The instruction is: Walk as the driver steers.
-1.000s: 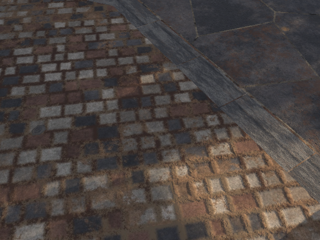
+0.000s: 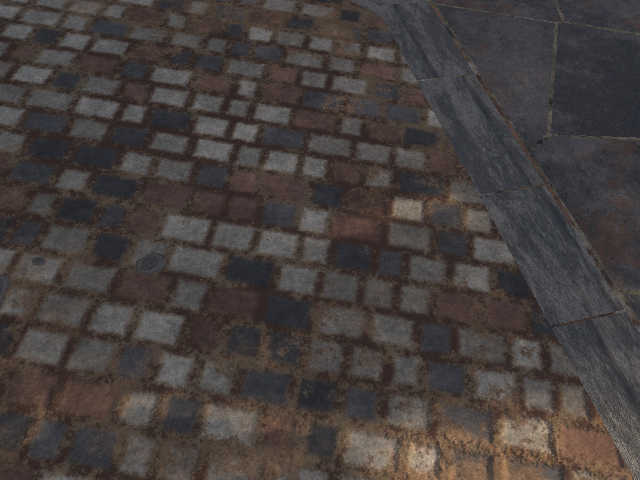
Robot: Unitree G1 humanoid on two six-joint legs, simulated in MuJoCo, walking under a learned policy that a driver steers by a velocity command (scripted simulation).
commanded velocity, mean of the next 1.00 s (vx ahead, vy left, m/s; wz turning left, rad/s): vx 0.14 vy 0.00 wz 0.49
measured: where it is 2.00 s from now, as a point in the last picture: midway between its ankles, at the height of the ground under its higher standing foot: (141, 388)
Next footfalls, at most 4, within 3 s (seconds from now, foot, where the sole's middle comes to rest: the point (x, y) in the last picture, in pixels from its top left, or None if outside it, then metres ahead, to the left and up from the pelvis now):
0.30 right None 0.08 -0.14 -0.78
0.72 left None -0.01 0.11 -0.78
1.22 right None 0.42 0.11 -0.78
1.72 left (75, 418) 0.55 0.47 -0.78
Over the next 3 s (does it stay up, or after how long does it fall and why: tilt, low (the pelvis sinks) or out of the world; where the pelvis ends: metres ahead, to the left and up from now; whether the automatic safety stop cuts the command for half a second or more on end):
stays up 1.14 0.46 0.00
